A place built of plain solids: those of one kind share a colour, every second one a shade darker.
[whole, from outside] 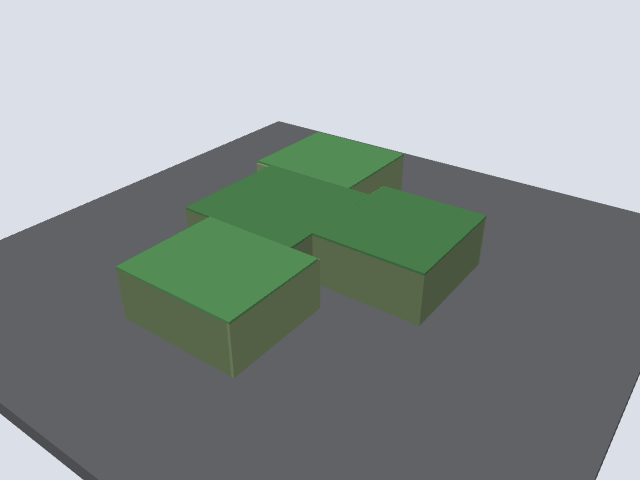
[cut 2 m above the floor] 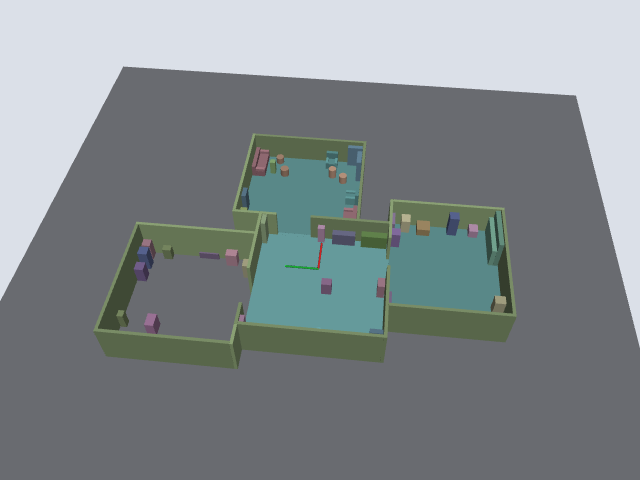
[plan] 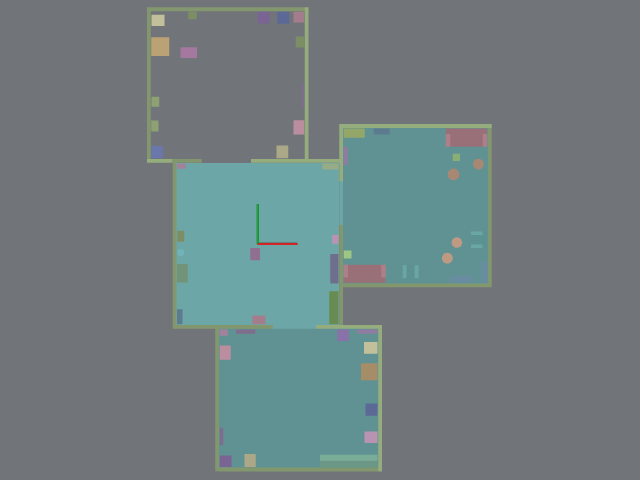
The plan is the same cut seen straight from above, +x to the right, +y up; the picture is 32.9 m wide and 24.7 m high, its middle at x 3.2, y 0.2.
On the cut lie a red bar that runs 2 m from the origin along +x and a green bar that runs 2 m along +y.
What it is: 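One storey of an old house, long lived in; a hub and three side rooms behind broad openings; a side room's floor lies below the hub's by a bare drop, by one riser or not at all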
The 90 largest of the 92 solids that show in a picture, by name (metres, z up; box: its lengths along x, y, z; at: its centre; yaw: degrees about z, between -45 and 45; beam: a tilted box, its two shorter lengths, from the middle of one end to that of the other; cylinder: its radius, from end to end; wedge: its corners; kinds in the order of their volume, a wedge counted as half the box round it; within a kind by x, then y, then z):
{
 "floor_1": {"box": [8.37, 8.34, 0.9], "at": [0.0, 0.0, 0.4]},
 "floor_2": {"box": [2.23, 0.2, 0.69], "at": [1.88, -4.27, 0.29]},
 "floor_3": {"box": [8.19, 7.14, 0.69], "at": [2.1, -7.94, 0.29]},
 "floor_4": {"box": [0.2, 2.25, 0.9], "at": [4.28, 2.1, 0.4]},
 "floor_5": {"box": [7.46, 8.0, 0.9], "at": [8.11, 1.97, 0.4]},
 "wall_1": {"box": [0.2, 7.8, 3.49], "at": [-5.61, 8.27, 1.7]},
 "wall_2": {"box": [1.32, 0.2, 3.49], "at": [-5.05, 4.27, 1.7]},
 "wall_3": {"box": [0.2, 8.34, 3.49], "at": [-4.28, 0.0, 1.7]},
 "wall_4": {"box": [1.5, 0.2, 3.49], "at": [-3.63, 4.27, 1.7]},
 "wall_5": {"box": [0.2, 7.34, 3.49], "at": [-2.1, -8.04, 1.7]},
 "wall_6": {"box": [5.15, 0.2, 3.49], "at": [-1.81, -4.27, 1.7]},
 "wall_7": {"box": [7.92, 0.2, 3.49], "at": [-1.55, 12.07, 1.7]},
 "wall_8": {"box": [4.74, 0.2, 3.49], "at": [2.01, 4.27, 1.7]},
 "wall_9": {"box": [8.19, 0.2, 3.49], "at": [2.1, -11.61, 1.7]},
 "wall_10": {"box": [0.2, 7.8, 3.49], "at": [2.52, 8.27, 1.7]},
 "wall_11": {"box": [1.39, 0.2, 3.49], "at": [3.69, -4.27, 1.7]},
 "wall_12": {"box": [0.2, 5.14, 3.49], "at": [4.28, -1.6, 1.7]},
 "wall_13": {"box": [0.2, 0.94, 3.49], "at": [4.28, 3.7, 1.7]},
 "wall_14": {"box": [0.2, 1.8, 3.49], "at": [4.28, 5.27, 1.7]},
 "wall_15": {"box": [2.01, 0.2, 3.49], "at": [5.39, -4.27, 1.7]},
 "wall_16": {"box": [0.2, 7.34, 3.49], "at": [6.3, -8.04, 1.7]},
 "wall_17": {"box": [7.66, 0.2, 3.49], "at": [8.21, -2.14, 1.7]},
 "wall_18": {"box": [7.66, 0.2, 3.49], "at": [8.21, 6.07, 1.7]},
 "wall_19": {"box": [0.2, 8.0, 3.49], "at": [11.94, 1.97, 1.7]},
 "roof_1": {"box": [8.32, 7.8, 0.16], "at": [-1.55, 8.27, 3.52]},
 "roof_2": {"box": [8.77, 8.74, 0.16], "at": [0.0, 0.0, 3.52]},
 "roof_3": {"box": [8.59, 7.34, 0.16], "at": [2.1, -8.04, 3.52]},
 "roof_4": {"box": [7.66, 8.4, 0.16], "at": [8.21, 1.97, 3.52]},
 "kitchen_run_1": {"box": [2.96, 0.32, 2.12], "at": [4.68, -11.32, 1.7]},
 "kitchen_run_2": {"box": [2.96, 0.31, 1.46], "at": [4.68, -11.01, 1.37]},
 "sofa_1": {"box": [0.22, 0.66, 0.63], "at": [4.53, -1.4, 1.17]},
 "sofa_2": {"box": [2.16, 0.28, 0.93], "at": [5.5, -1.87, 1.31]},
 "sofa_3": {"box": [1.94, 0.66, 0.48], "at": [5.61, -1.4, 1.09]},
 "sofa_4": {"box": [0.23, 0.67, 0.21], "at": [9.79, 5.33, 1.44]},
 "sofa_5": {"box": [1.91, 0.67, 0.49], "at": [10.62, 5.33, 1.09]},
 "sofa_6": {"box": [2.14, 0.28, 0.9], "at": [10.74, 5.8, 1.3]},
 "sofa_7": {"box": [0.23, 0.67, 0.7], "at": [11.7, 5.33, 1.2]},
 "bookcase_1": {"box": [0.28, 0.78, 2.01], "at": [-4.01, -3.75, 1.85]},
 "bookcase_2": {"box": [0.82, 0.31, 1.64], "at": [6.38, 5.78, 1.67]},
 "bookcase_3": {"box": [1.21, 0.35, 1.84], "at": [10.49, -1.83, 1.77]},
 "bookcase_4": {"box": [0.3, 1.07, 1.72], "at": [11.66, -1.47, 1.71]},
 "washing_machine_1": {"box": [0.67, 0.59, 1.24], "at": [-5.14, 11.5, 0.57]},
 "washing_machine_2": {"box": [0.58, 0.66, 1.23], "at": [-0.4, -11.15, 1.26]},
 "washing_machine_3": {"box": [0.6, 0.67, 1.3], "at": [1.26, 4.73, 0.6]},
 "washing_machine_4": {"box": [0.7, 0.6, 1.1], "at": [5.81, -5.35, 1.19]},
 "fridge_1": {"box": [0.61, 0.64, 1.64], "at": [-5.17, 4.72, 0.77]},
 "fridge_2": {"box": [0.62, 0.62, 1.61], "at": [1.3, 11.63, 0.76]},
 "fridge_3": {"box": [0.63, 0.63, 1.66], "at": [5.85, -8.53, 1.47]},
 "pet_corner_1": {"box": [0.57, 0.74, 1.27], "at": [-1.68, -5.6, 1.27]},
 "pet_corner_2": {"box": [0.68, 0.45, 1.16], "at": [0.05, -3.91, 1.43]},
 "pet_corner_3": {"box": [0.55, 0.74, 1.13], "at": [2.11, 5.99, 0.52]},
 "pet_corner_4": {"box": [0.56, 0.56, 1.45], "at": [2.11, 11.67, 0.68]},
 "cooker_1": {"box": [0.61, 0.59, 1.21], "at": [-1.66, -11.18, 1.24]},
 "cooker_2": {"box": [0.63, 0.6, 1.26], "at": [0.3, 11.64, 0.58]},
 "cooker_3": {"box": [0.6, 0.6, 1.23], "at": [4.39, -4.7, 1.26]},
 "crate_stack_1": {"box": [0.37, 0.56, 0.93], "at": [-5.29, 6.07, 0.41]},
 "crate_stack_2": {"box": [0.41, 0.52, 0.97], "at": [-5.27, 7.31, 0.44]},
 "crate_stack_3": {"box": [0.38, 0.58, 0.96], "at": [-3.97, 0.4, 1.33]},
 "crate_stack_4": {"box": [0.44, 0.39, 1.24], "at": [-3.36, 11.75, 0.57]},
 "crate_stack_5": {"box": [0.43, 0.57, 1.0], "at": [2.17, 10.39, 0.45]},
 "stool_pouffe_1": {"box": [0.92, 0.97, 0.69], "at": [-5.02, 10.15, 0.29]},
 "stool_pouffe_2": {"box": [0.86, 0.88, 0.58], "at": [5.74, -6.58, 0.93]},
 "armchair_1": {"box": [0.19, 0.67, 0.65], "at": [7.55, -1.44, 1.17]},
 "armchair_2": {"box": [0.81, 0.23, 0.97], "at": [7.86, -1.89, 1.33]},
 "armchair_3": {"box": [0.62, 0.67, 0.5], "at": [7.96, -1.44, 1.1]},
 "armchair_4": {"box": [0.6, 0.18, 0.61], "at": [11.26, -0.12, 1.15]},
 "armchair_5": {"box": [0.6, 0.67, 0.48], "at": [11.26, 0.31, 1.09]},
 "armchair_6": {"box": [0.25, 0.85, 1.03], "at": [11.69, 0.22, 1.36]},
 "radiator_1": {"box": [0.19, 0.9, 1.12], "at": [-1.87, -9.91, 1.2]},
 "radiator_2": {"box": [1.0, 0.22, 0.76], "at": [-0.63, -4.51, 1.02]},
 "radiator_3": {"box": [0.11, 1.32, 0.59], "at": [2.33, 7.63, 0.24]},
 "radiator_4": {"box": [0.22, 0.9, 0.93], "at": [4.52, 4.53, 1.31]},
 "radiator_5": {"box": [1.04, 0.22, 1.14], "at": [5.64, -4.51, 1.21]},
 "tall_odds_1": {"box": [0.46, 0.28, 1.95], "at": [-3.92, 4.0, 1.82]},
 "tall_odds_2": {"box": [0.42, 0.33, 1.28], "at": [-1.76, -4.56, 1.28]},
 "tall_odds_3": {"box": [0.34, 0.45, 1.37], "at": [3.98, 0.23, 1.54]},
 "tall_odds_4": {"box": [0.68, 0.6, 0.62], "at": [5.83, -9.95, 0.95]},
 "sideboard_1": {"box": [0.47, 1.7, 1.08], "at": [3.92, -3.29, 1.39]},
 "hall_bench_1": {"box": [0.43, 1.52, 0.98], "at": [3.94, -1.28, 1.34]},
 "stool_pouffe_round_1": {"cylinder": 0.28, "from": [9.75, -0.74, 0.85], "to": [9.75, -0.74, 1.46]},
 "stool_pouffe_round_2": {"cylinder": 0.3, "from": [10.07, 3.58, 0.85], "to": [10.07, 3.58, 1.44]},
 "stool_pouffe_round_3": {"cylinder": 0.27, "from": [10.24, 0.07, 0.85], "to": [10.24, 0.07, 1.59]},
 "stool_pouffe_round_4": {"cylinder": 0.28, "from": [11.35, 4.1, 0.85], "to": [11.35, 4.1, 1.36]},
 "highchair_pram_1": {"box": [0.85, 0.56, 1.17], "at": [-3.56, 9.84, 0.54]},
 "coat_rack_1": {"box": [0.84, 0.31, 2.05], "at": [3.74, 3.98, 1.87]},
 "tv_unit_1": {"box": [1.09, 0.47, 1.03], "at": [4.96, 5.7, 1.36]},
 "trunk_1": {"box": [0.54, 0.96, 0.66], "at": [-3.88, -1.51, 1.18]},
 "carton_stack_1": {"box": [0.51, 0.64, 1.01], "at": [-0.14, -0.53, 1.35]},
 "side_table_1": {"box": [0.41, 0.41, 0.99], "at": [4.62, -0.54, 1.34]},
 "side_table_2": {"box": [0.38, 0.38, 1.08], "at": [10.22, 4.46, 1.39]}
}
